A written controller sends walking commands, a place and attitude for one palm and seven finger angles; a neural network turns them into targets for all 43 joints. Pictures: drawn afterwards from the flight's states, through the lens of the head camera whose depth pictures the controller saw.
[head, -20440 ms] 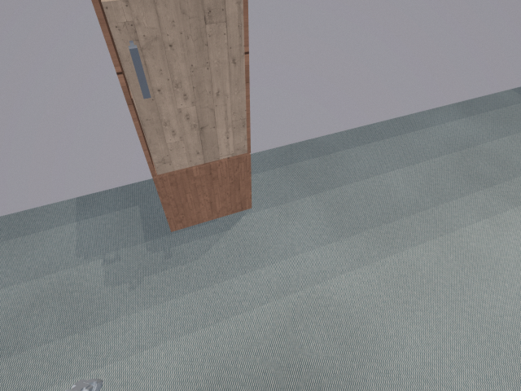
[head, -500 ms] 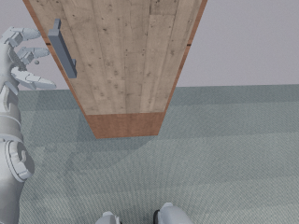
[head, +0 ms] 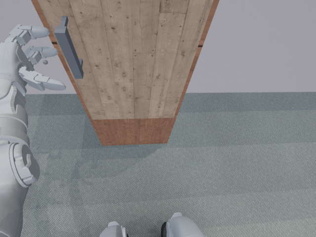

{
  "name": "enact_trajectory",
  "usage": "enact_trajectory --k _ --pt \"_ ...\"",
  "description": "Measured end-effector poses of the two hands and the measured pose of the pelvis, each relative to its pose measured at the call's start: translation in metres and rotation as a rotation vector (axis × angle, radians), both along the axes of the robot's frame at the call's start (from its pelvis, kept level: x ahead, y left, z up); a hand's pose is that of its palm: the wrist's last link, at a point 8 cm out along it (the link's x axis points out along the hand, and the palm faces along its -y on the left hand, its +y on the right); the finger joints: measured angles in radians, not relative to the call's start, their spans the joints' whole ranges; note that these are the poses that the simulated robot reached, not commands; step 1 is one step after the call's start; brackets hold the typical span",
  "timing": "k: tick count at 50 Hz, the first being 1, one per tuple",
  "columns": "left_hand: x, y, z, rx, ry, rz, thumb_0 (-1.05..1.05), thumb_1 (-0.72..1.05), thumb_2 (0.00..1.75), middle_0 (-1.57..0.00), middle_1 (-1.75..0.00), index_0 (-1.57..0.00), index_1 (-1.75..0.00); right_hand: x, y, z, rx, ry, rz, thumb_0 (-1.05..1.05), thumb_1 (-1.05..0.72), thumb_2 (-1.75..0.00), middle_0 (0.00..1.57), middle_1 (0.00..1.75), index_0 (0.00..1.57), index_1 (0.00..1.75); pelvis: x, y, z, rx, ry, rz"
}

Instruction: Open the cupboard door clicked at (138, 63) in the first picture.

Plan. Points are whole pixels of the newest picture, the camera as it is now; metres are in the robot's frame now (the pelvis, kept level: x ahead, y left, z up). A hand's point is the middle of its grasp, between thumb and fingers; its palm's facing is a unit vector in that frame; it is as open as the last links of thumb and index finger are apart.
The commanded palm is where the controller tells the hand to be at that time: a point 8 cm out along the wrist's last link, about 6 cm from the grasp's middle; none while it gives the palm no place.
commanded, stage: slide the fingers in behind the handle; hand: left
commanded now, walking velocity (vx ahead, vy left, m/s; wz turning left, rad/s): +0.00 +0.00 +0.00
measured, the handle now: (72, 49) +0.56 +0.16 +0.09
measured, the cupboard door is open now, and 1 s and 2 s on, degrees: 0 0 0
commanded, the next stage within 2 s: close the thumb around the handle in 1.70 s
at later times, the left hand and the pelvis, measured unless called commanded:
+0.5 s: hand (52, 61) +0.52 +0.20 +0.10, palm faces -0.04 -1.00 -0.01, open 13.9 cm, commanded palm +0.50 +0.24 +0.10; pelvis +0.00 +0.00 +0.00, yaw +0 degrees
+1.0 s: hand (65, 63) +0.52 +0.17 +0.10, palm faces -0.03 -1.00 -0.02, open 13.9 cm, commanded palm +0.50 +0.20 +0.10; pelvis +0.00 +0.00 +0.00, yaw +1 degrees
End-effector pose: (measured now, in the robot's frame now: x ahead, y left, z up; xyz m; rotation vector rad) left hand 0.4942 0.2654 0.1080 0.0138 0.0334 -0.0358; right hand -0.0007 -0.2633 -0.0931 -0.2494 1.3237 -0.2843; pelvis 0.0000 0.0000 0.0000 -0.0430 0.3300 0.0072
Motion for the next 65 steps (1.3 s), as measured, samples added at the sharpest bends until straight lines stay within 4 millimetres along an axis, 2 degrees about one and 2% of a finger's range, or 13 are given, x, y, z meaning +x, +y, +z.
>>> enact_trajectory --k 8,17,24,39,44,50,65 --pt "0.000 0.004 0.003 0.004 0.017 -0.017 -0.01 -0.50 0.30 -0.30 -1.20 -0.30 -1.20 -0.026 0.000 0.001 0.001 0.065 -0.017 0.00 -0.90 -0.90 0.20 0.30 0.20 0.30 -0.004 -0.001 -0.001 -0.002 0.006 0.004" --pt "0.007 -0.010 -0.003 -0.014 0.000 -0.026 -0.01 -0.50 0.30 -0.30 -1.20 -0.30 -1.20 -0.040 -0.001 0.004 -0.010 0.095 -0.032 0.00 -0.90 -0.90 0.20 0.30 0.20 0.30 -0.004 0.000 -0.002 -0.004 0.019 0.001" --pt "0.006 -0.013 -0.004 -0.005 -0.003 -0.003 -0.01 -0.50 0.30 -0.30 -1.20 -0.31 -1.22 -0.036 0.003 0.002 0.006 0.091 -0.026 0.00 -0.90 -0.90 0.20 0.30 0.20 0.30 -0.003 0.001 -0.002 -0.004 0.018 0.004" --pt "0.006 -0.017 -0.005 -0.004 -0.005 0.006 -0.01 -0.50 0.30 -0.30 -1.21 -0.31 -1.24 -0.012 0.007 -0.005 0.026 0.056 0.025 0.00 -0.90 -0.90 0.20 0.30 0.20 0.30 0.000 0.003 -0.003 -0.007 0.024 0.023" --pt "0.006 -0.033 -0.009 -0.005 0.000 -0.020 -0.01 -0.50 0.30 -0.30 -1.21 -0.31 -1.24 -0.008 0.007 -0.006 0.033 0.053 0.032 0.00 -0.90 -0.90 0.20 0.30 0.20 0.30 0.001 0.003 -0.004 -0.007 0.022 0.026" --pt "0.005 -0.039 -0.010 0.004 -0.006 0.009 -0.01 -0.50 0.30 -0.30 -1.22 -0.31 -1.24 -0.005 0.007 -0.008 0.044 0.037 0.030 0.00 -0.90 -0.90 0.20 0.30 0.20 0.30 0.002 0.002 -0.003 -0.004 0.016 0.025" --pt "0.003 -0.070 -0.006 0.013 -0.027 -0.022 -0.01 -0.50 0.30 -0.30 -1.21 -0.30 -1.22 -0.012 0.005 -0.010 0.069 0.025 0.008 0.00 -0.90 -0.90 0.20 0.30 0.20 0.30 0.001 -0.004 -0.001 0.009 0.001 0.014"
